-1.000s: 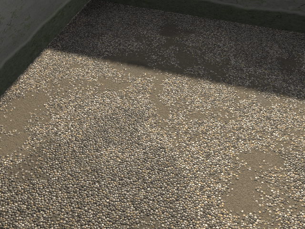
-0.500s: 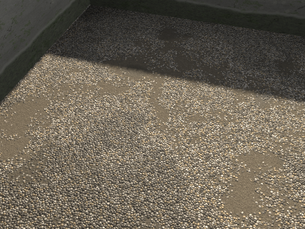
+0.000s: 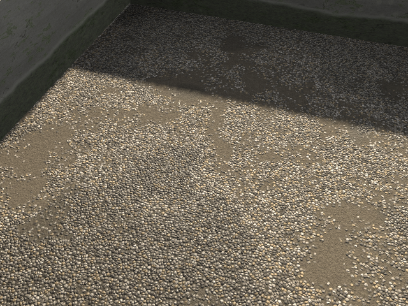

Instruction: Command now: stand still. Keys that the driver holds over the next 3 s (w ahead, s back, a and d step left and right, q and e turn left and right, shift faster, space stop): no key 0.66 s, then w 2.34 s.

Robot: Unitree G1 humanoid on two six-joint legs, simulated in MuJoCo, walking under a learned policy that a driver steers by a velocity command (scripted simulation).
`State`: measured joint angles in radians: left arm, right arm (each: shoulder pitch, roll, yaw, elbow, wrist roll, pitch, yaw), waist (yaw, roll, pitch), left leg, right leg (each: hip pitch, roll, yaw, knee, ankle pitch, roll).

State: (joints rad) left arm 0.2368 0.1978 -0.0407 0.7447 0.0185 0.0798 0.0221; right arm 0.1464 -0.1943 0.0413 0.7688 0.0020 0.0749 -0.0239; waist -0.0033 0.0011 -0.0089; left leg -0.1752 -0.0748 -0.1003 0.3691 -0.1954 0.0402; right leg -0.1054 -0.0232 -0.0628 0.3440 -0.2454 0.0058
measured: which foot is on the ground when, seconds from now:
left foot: down 0.00-1.00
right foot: down 0.00-1.00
